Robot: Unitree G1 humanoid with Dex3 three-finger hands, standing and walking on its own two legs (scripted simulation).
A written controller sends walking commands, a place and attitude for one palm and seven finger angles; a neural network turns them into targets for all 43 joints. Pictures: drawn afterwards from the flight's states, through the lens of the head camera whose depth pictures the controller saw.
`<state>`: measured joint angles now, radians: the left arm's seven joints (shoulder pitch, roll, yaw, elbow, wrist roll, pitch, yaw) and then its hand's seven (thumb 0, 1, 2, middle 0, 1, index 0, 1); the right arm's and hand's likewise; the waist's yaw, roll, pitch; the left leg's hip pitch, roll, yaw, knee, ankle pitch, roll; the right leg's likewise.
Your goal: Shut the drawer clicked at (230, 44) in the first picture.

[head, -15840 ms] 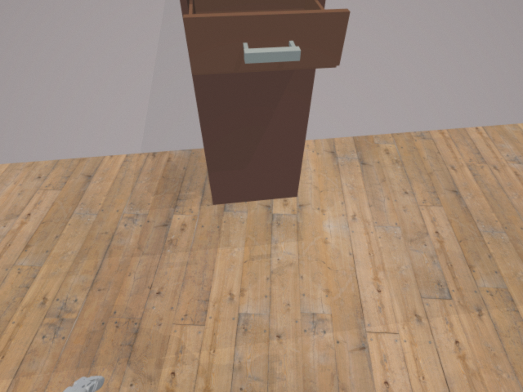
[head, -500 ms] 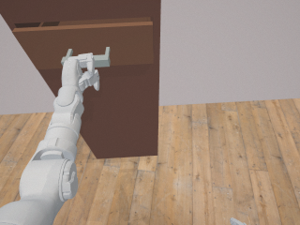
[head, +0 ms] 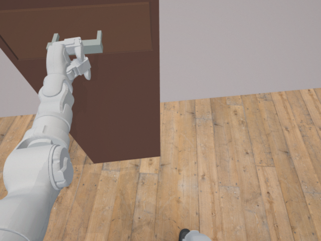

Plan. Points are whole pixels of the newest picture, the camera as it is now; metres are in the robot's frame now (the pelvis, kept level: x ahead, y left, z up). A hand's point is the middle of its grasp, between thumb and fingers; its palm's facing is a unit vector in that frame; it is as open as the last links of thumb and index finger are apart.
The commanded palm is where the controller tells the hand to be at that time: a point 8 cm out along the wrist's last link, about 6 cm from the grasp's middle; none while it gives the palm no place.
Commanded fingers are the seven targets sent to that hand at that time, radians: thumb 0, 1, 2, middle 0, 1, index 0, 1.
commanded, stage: pull the fist back off the drawer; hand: left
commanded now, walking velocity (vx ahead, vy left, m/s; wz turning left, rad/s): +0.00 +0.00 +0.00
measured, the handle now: (76, 41) +0.59 +0.19 +0.15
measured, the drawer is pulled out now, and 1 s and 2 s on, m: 0.00 0.00 0.00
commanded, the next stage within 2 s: draw the hand back to the body in 0.80 s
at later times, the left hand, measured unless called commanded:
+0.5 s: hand (91, 62) +0.50 +0.14 +0.15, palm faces +0.05 -1.00 -0.03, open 3.3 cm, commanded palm +0.46 +0.19 +0.15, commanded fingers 0.00 0.90 0.90 -1.40 -1.60 -1.40 -1.60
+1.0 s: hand (84, 72) +0.47 +0.15 +0.16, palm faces +0.08 -1.00 -0.01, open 3.3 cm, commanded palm +0.41 +0.20 +0.16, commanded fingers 0.00 0.90 0.90 -1.40 -1.60 -1.40 -1.60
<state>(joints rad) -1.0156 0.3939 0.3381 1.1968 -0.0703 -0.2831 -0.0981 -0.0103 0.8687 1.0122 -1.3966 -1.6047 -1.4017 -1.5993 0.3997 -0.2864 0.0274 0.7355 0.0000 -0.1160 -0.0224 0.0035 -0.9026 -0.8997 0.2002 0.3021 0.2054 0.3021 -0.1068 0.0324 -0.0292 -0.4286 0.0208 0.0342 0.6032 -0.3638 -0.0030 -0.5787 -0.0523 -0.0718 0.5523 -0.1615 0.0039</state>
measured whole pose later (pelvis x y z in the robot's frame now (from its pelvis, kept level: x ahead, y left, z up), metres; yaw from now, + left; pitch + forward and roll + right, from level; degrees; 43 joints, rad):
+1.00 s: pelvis +0.02 +0.00 +0.01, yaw -1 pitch +7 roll +0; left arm -0.70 0.26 0.27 0.74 -0.13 -0.13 -0.08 0.02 0.90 0.90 -1.40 -1.60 -1.40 -1.60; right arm 0.25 -0.27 0.03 0.64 0.04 -0.09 -0.04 0.00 -0.90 -0.90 0.20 0.30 0.20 0.30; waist -0.02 0.05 -0.05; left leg -0.27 0.03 0.04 0.51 -0.36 -0.01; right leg -0.44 -0.03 -0.07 0.51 -0.18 0.00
